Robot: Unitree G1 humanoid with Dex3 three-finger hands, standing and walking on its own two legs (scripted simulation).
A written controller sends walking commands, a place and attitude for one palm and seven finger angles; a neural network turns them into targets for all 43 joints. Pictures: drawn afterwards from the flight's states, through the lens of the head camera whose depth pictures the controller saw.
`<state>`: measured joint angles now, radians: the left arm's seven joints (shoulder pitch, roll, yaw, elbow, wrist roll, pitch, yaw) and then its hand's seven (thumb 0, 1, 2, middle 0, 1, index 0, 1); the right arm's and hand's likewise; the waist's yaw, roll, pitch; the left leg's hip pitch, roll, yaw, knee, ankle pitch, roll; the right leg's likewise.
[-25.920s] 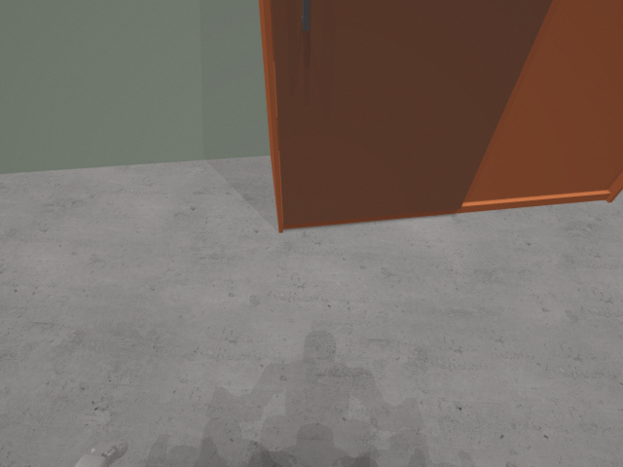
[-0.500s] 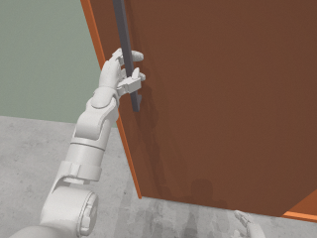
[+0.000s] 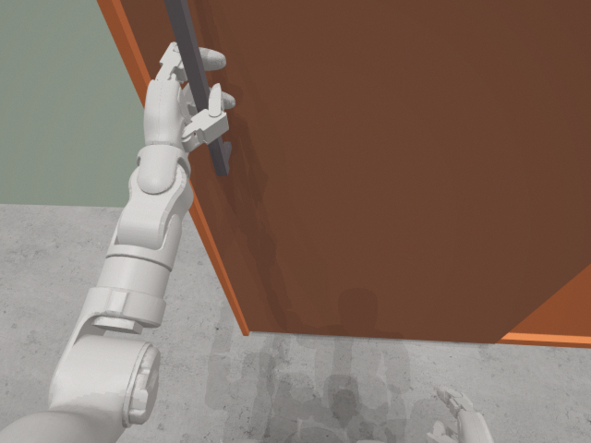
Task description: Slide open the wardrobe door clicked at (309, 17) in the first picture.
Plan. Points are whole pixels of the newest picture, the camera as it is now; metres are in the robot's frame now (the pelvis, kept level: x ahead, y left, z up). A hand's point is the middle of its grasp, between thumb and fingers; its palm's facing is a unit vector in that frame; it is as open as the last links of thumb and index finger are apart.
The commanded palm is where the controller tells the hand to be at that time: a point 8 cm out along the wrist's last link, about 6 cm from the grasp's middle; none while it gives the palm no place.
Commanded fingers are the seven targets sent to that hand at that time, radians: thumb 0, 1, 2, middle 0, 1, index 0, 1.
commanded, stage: step sideways, sliding the door along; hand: left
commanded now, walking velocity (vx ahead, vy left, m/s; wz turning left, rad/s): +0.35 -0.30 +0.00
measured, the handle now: (200, 67) +0.48 +0.15 +0.25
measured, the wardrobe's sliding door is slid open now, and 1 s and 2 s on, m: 0.01 0.13 0.46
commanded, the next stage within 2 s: none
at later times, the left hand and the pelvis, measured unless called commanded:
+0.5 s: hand (249, 115) +0.45 +0.09 +0.21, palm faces +0.30 -0.95 -0.05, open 6.2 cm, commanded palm +0.42 +0.06 +0.21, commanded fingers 0.00 0.90 0.90 -0.45 -1.40 -0.45 -1.40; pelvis +0.06 -0.12 +0.00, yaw +6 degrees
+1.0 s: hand (335, 116) +0.45 -0.01 +0.21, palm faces +0.38 -0.92 +0.01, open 6.7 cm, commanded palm +0.42 -0.05 +0.20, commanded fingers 0.00 0.90 0.90 -0.45 -1.40 -0.45 -1.40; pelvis +0.14 -0.21 +0.00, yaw +8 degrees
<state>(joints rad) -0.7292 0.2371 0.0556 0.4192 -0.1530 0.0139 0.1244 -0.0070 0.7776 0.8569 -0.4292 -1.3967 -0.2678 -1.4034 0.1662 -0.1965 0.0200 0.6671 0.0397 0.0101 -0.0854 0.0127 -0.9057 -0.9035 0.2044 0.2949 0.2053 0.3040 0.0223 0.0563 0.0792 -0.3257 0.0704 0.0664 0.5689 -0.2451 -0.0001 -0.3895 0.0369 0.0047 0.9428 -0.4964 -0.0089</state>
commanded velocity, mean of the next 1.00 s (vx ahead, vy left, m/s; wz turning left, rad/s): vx -0.05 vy -0.15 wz -0.15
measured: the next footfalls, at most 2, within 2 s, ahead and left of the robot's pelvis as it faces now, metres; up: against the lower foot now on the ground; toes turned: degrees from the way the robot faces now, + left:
right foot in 0.16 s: +0.08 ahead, -0.18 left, +0.00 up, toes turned -4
left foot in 0.34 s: +0.08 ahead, +0.06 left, +0.00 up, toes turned +11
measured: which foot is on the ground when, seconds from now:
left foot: down 0.00-0.18, up 0.20-0.32, down 0.34-0.70, up 0.72-0.86, down 0.88-1.00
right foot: up 0.00-0.14, down 0.16-0.34, up 0.36-0.66, down 0.68-0.88, up 0.90-1.00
